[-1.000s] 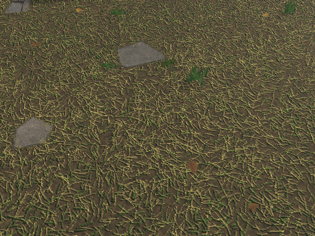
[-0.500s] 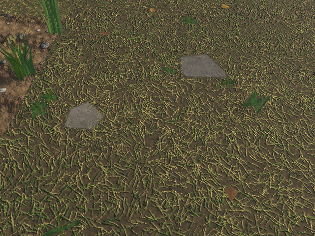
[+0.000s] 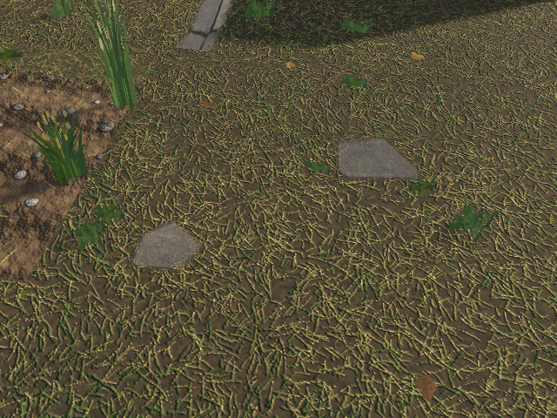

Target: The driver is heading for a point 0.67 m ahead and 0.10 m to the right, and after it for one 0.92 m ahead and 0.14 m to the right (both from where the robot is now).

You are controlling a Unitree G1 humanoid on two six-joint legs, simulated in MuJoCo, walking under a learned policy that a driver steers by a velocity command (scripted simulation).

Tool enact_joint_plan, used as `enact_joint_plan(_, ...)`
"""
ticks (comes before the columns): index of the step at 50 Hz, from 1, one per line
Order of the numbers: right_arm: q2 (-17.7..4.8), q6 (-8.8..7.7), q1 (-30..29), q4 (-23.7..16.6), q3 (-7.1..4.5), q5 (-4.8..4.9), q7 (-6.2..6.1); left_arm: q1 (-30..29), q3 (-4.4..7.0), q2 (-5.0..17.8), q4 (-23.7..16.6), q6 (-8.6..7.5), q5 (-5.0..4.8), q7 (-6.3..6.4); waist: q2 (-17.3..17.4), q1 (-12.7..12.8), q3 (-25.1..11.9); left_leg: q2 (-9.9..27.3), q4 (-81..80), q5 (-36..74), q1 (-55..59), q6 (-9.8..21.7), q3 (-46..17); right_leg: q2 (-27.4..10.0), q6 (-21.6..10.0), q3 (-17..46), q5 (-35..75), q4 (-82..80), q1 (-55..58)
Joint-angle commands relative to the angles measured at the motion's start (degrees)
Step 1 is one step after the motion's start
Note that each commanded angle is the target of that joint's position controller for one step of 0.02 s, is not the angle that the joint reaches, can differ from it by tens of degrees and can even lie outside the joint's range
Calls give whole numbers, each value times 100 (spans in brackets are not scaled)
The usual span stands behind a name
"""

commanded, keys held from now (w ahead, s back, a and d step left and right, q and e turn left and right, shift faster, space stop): w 0.24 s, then w+e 0.54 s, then w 0.22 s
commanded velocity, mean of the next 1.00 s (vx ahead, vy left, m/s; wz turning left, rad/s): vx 0.43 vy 0.00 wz -0.26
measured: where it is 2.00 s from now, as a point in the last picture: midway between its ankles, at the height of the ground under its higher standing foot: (351, 293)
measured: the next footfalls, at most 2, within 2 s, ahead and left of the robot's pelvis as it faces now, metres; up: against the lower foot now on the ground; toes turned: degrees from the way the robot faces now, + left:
right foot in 0.58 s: +0.41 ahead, -0.13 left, +0.00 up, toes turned -9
left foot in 1.08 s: +0.74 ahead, -0.01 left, +0.00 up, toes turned -20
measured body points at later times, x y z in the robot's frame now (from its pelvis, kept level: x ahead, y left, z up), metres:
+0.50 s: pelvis +0.19 +0.01 +0.00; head +0.22 +0.01 +0.44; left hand +0.44 +0.21 -0.10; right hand +0.13 -0.26 -0.13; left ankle +0.02 +0.12 -0.73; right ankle +0.37 -0.13 -0.70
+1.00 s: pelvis +0.49 -0.06 +0.01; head +0.51 -0.08 +0.45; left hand +0.61 +0.20 -0.11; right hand +0.63 -0.35 -0.07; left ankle +0.71 +0.03 -0.70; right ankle +0.38 -0.12 -0.73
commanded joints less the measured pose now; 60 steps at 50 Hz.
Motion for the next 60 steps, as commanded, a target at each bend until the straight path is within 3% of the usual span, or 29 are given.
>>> enact_joint_plan(1, -462, -322, -457, -475, -121, 84, 44, 50, 304, 1189, -206, -109, -54, 49, -822, 143, 779, 266, 457, -219, -1045, 118, 244, -1867, -1211, 2481, -2393, -2031, -252)
enact_joint_plan(4, -444, -436, 454, -14, -190, 81, 117, -475, 260, 989, -347, -104, -129, -40, -664, -370, 467, 54, -797, 505, 889, 261, 522, -1112, -758, 1282, -1349, -1456, -1085)
enact_joint_plan(5, -614, -440, 905, 152, -263, 58, 105, -561, 188, 740, -385, -135, -92, -60, -266, -521, 299, 313, -1047, 501, 1476, 336, 25, -764, -531, 789, -801, -660, -1427)
enact_joint_plan(6, -1062, -462, 1426, 237, -381, 40, 76, -661, 79, 348, -552, -214, -58, -80, 1140, -585, 119, 1312, -1964, -566, 2134, 845, -1896, -13, -97, -132, -437, 1145, -2327)
enact_joint_plan(7, -1293, -528, 1697, 214, -413, -3, 158, -860, 134, 602, -734, -326, -114, -66, 1762, -725, 177, 2220, -2618, -669, 2387, 1558, -3753, 249, -44, 98, -1333, 2449, -3229)
enact_joint_plan(8, -948, -597, 1360, 137, -292, -29, 158, -703, 218, 851, -672, -393, -193, -93, 1047, -461, 328, 2301, -2480, -559, 2391, 1607, -3557, -121, -156, 469, -1284, 3250, -3662)
enact_joint_plan(11, -680, -618, 954, 3, -175, -10, 156, -639, 228, 769, -514, -477, -130, -199, 391, -267, 383, 1810, -2588, 491, 2372, 1082, -2114, -630, -352, 426, 94, 3089, -3838)
enact_joint_plan(13, -531, -560, 1032, 39, -108, -50, 137, -701, 204, 611, -501, -436, -106, -298, 519, -255, 324, 1541, -2714, 1639, 2212, 930, -1318, -668, -231, 228, 592, 2689, -3538)
enact_joint_plan(17, -698, -508, 1168, 145, -139, -67, 41, -1193, 76, 315, -699, -339, -69, -361, 427, -405, 467, 1296, -2935, 2301, 1734, 839, -221, -526, 67, -37, 1541, 1504, -3193)
enact_joint_plan(23, -798, -532, 1259, 349, -168, -9, 28, -1829, 36, 421, -1098, -334, -124, -469, 486, -455, 805, 1535, -3091, 2494, 1680, 711, 548, -277, -182, -188, 2209, 237, -2538)
enact_joint_plan(26, -981, -439, 1076, 296, -227, -23, -17, -1493, 159, 670, -1146, -352, -99, -535, 674, -109, 342, 1643, -2098, 5313, 2277, 502, 877, 90, -515, -493, 1616, 228, -1941)
enact_joint_plan(28, -1053, -301, 933, 194, -234, -71, -94, 16, 434, 1105, -790, -286, -130, -486, 709, 677, -591, 1428, -20, 6658, 1938, 229, 1176, 520, -807, -683, 1438, 176, -71)
enact_joint_plan(29, -1018, -312, 989, 48, -187, -121, -133, 946, 589, 1471, -650, -219, -119, -382, 214, 1023, -1131, 1256, 1676, 5180, 453, 20, 1133, -122, -1108, 481, 1132, 194, 1720)
enact_joint_plan(30, -58, -477, 1662, -177, 111, -197, 18, 1126, 649, 1913, -667, -227, -124, -365, -1432, 351, -1971, -1, 3949, -474, -2038, -364, 691, -1797, -2313, 4015, -427, -454, 3676)
enact_joint_plan(31, -590, -734, 1012, -205, 22, 43, 87, 1228, 523, 1403, -678, -236, -95, -330, -877, 771, -2216, -68, 4656, -891, -2661, -212, -424, -1849, -2241, 4982, -1114, -1405, 3741)
enact_joint_plan(32, -883, -865, 452, -425, -58, 251, 119, 910, 475, 1213, -685, -281, -48, -303, -725, 748, -1253, 253, 4585, -412, -3137, -66, -402, -1706, -1921, 4098, -737, -1543, 3057)
enact_joint_plan(34, -871, -942, 82, -490, -79, 35, 15, 136, 395, 977, -915, -355, -8, -300, 240, 265, -414, 684, 3650, 326, -2514, -21, -303, -1231, -1628, 2888, 654, -1684, 1173)
enact_joint_plan(35, -884, -882, 231, -520, -113, -30, 0, -61, 367, 922, -1011, -377, 85, -283, 30, 5, -355, 801, 3443, 428, -2072, -58, -375, -1095, -1668, 2623, 1134, -1790, 574)
enact_joint_plan(38, -703, -682, 287, -608, -106, -134, -8, -78, 364, 883, -1060, -382, -7, -226, -105, -190, -108, 906, 2664, 544, -1790, -288, -209, -871, -1698, 2064, 1591, -2041, -344)
enact_joint_plan(43, -382, -676, -756, -940, 32, -159, 31, 466, 385, 1009, -917, -357, -57, -96, -189, 248, 68, 661, 402, 2703, -1505, -455, 72, -378, -1253, 1184, 1828, -1989, -729)
enact_joint_plan(48, -500, -774, -1593, -1217, 42, -25, 187, 1151, 352, 1032, -675, -285, -82, -87, -291, 647, 157, 453, -577, 2961, -1602, -287, 72, -766, -1170, 1573, 1582, -1561, 215)
enact_joint_plan(51, -657, -812, -1564, -1308, -6, -18, 246, 1311, 370, 1107, -602, -196, -31, -58, -452, 522, 118, 346, -832, 2055, -1673, -41, 100, -1098, -1066, 1918, 2350, -1093, 1032)
enact_joint_plan(53, -892, -839, -677, -1103, -131, -29, 216, 1131, 349, 1087, -644, -157, -22, -60, -499, -8, -364, 171, -1150, 1967, -390, 287, 298, -837, -865, 1681, 3961, -191, 1071)
enact_joint_plan(54, -1148, -851, 267, -958, -218, -106, 180, 984, 259, 910, -776, -172, 40, -76, -341, -470, -1194, 779, -824, 2288, 1201, 685, -252, -563, -685, 1433, 3766, 1055, 399)
enact_joint_plan(55, -1643, -797, 1079, -792, -372, -176, 164, 1591, 132, 515, -845, -267, -9, -91, 872, -502, -2143, 1984, -856, 1647, 3508, 1568, -2355, 296, -228, 787, 1919, 3166, -1634)
enact_joint_plan(56, -1290, -730, 1326, -612, -312, -17, 213, 1670, 102, 606, -816, -341, -46, -113, 1601, -535, -2245, 2531, -1550, 854, 3898, 1837, -3854, 508, -97, 864, -1318, 4117, -2781)
enact_joint_plan(57, -903, -687, 1012, -660, -186, 55, 198, 1164, 216, 1061, -901, -371, -141, -136, 960, -594, -1312, 2352, -1697, 223, 3279, 1553, -3372, 147, -130, 1010, -1111, 4519, -3332)
enact_joint_plan(59, -693, -604, 359, -725, -92, -26, 199, 437, 207, 957, -1108, -392, -57, -153, 217, -343, -197, 1828, -2067, 862, 1772, 1269, -2141, -331, -104, 588, -270, 3962, -3326)
enact_joint_plan(60, -596, -616, 199, -741, -49, -70, 213, 424, 235, 901, -1101, -371, 5, -151, 264, -183, -24, 1642, -2245, 1308, 1321, 1199, -1808, -506, -73, 557, -36, 3624, -3080)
